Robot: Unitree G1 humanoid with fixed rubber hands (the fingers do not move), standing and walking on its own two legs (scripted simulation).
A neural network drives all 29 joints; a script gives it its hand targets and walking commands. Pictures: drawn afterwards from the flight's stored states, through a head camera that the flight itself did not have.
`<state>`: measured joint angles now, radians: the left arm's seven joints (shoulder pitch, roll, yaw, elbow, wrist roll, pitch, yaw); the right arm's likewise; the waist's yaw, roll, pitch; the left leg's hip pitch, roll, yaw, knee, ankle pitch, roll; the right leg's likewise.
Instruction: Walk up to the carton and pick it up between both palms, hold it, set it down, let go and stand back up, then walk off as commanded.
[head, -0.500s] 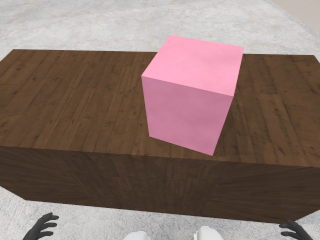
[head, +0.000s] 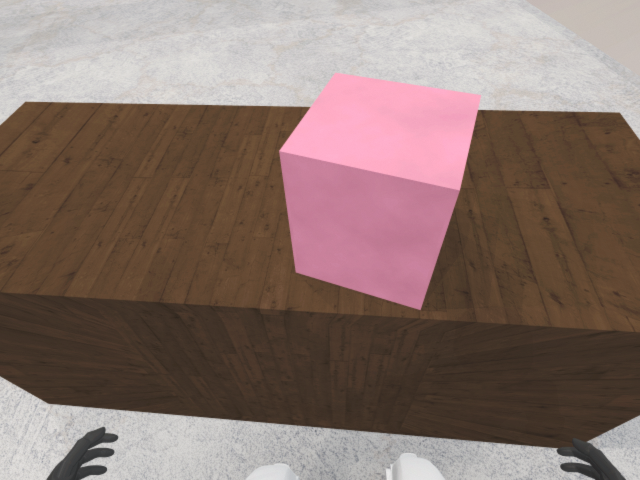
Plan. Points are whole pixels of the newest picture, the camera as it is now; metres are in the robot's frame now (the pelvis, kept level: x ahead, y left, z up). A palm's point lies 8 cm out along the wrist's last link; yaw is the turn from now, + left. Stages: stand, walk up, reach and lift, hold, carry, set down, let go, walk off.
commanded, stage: walk up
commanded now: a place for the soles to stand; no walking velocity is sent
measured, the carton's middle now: (378, 193) +0.51 -0.07 +0.06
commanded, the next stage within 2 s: reach and lift in 0.12 s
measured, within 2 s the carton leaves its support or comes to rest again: neither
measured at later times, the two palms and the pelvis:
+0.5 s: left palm (137, 430) +0.20 +0.25 -0.05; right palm out of the picture +0.14 -0.32 -0.06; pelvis +0.02 -0.03 +0.02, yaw -2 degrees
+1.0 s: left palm (132, 415) +0.21 +0.25 -0.02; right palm (582, 469) +0.15 -0.25 -0.01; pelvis +0.01 -0.01 +0.03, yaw -2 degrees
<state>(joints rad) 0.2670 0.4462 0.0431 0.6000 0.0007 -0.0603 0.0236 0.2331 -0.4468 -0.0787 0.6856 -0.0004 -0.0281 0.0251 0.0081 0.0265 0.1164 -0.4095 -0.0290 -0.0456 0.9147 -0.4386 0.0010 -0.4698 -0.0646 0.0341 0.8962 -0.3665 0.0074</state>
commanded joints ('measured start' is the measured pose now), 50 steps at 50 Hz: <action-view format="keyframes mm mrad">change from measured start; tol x16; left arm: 1 -4 203 62 56 26 -9 3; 6 -6 274 81 45 36 -28 2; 7 -339 106 51 -66 -10 212 11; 14 -273 83 87 -299 38 281 10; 50 -266 61 2 -448 -161 78 -64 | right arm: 1 -90 -235 -67 -27 -17 -17 -16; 6 14 -159 -55 -10 -19 -15 -13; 7 -239 -28 -177 199 -119 -238 15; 10 -162 -159 -172 273 -106 -306 26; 50 -57 258 -25 -442 25 -238 -139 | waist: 1 34 -3 -51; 6 -31 -110 -163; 9 -65 114 -100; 23 16 -185 -135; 50 -3 -24 -119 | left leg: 1 -244 195 -355 -429 -335 177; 6 -43 20 7 -106 -15 35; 9 -561 225 39 -458 -259 56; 19 -33 38 152 -345 221 -1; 38 105 19 184 -515 159 22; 45 -137 96 156 -668 -35 56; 50 51 28 181 -601 51 35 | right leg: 1 150 31 35 -94 -140 -75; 6 102 -166 291 -362 -71 -156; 7 188 135 -85 -111 -49 -65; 10 682 175 -126 -12 228 -11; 26 493 56 34 -355 369 28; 34 432 75 0 -452 60 -20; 45 731 149 -78 -381 163 2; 50 552 88 -6 -496 17 -19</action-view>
